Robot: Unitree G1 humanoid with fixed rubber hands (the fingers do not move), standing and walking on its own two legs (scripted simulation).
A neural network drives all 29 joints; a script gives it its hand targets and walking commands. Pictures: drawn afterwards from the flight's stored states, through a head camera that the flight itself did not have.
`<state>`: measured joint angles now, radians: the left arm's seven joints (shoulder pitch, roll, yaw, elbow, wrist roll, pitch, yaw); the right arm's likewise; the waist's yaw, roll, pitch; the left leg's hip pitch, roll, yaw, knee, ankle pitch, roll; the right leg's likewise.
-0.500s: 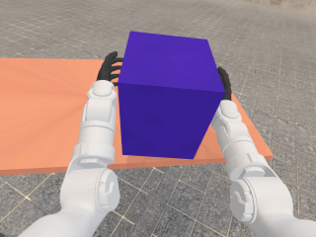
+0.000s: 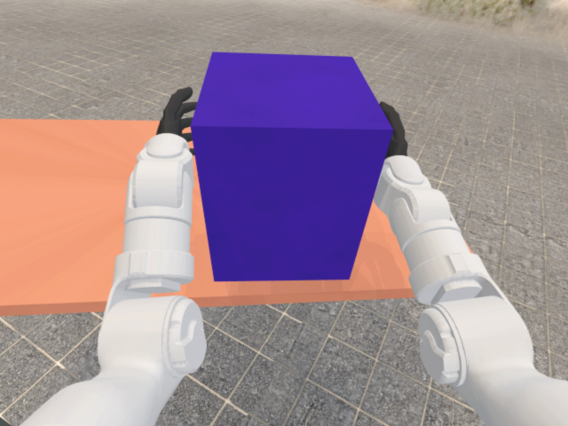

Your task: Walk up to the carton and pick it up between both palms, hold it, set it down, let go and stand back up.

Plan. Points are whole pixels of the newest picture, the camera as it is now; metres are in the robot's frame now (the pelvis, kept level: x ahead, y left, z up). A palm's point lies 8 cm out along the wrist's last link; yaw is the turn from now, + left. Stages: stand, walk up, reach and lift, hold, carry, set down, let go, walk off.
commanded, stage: reach and lift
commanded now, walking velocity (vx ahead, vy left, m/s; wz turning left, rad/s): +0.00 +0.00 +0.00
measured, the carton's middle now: (283, 169) +0.41 +0.00 +0.20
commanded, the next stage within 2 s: hold in 1.06 s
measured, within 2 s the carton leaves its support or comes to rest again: neither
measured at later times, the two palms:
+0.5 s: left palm (166, 124) +0.40 +0.15 +0.27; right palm (400, 118) +0.39 -0.15 +0.29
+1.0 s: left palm (163, 110) +0.39 +0.15 +0.29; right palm (403, 98) +0.39 -0.15 +0.31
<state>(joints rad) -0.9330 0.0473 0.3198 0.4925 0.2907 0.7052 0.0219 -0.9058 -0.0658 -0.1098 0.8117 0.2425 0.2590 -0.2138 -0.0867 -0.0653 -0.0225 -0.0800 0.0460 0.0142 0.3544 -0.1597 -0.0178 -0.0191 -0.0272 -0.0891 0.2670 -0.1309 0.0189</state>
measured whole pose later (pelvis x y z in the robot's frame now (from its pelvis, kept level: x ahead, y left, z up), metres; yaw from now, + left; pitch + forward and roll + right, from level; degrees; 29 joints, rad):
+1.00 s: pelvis +0.01 -0.01 +0.00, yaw +1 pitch -2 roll -2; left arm -1.05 0.12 0.31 0.58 0.17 0.86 0.04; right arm -1.16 -0.20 0.04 0.88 0.44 0.59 -0.30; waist -0.07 0.00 -0.17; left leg -0.18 0.05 -0.04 0.40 -0.19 -0.03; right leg -0.09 0.00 -0.07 0.27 -0.14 0.01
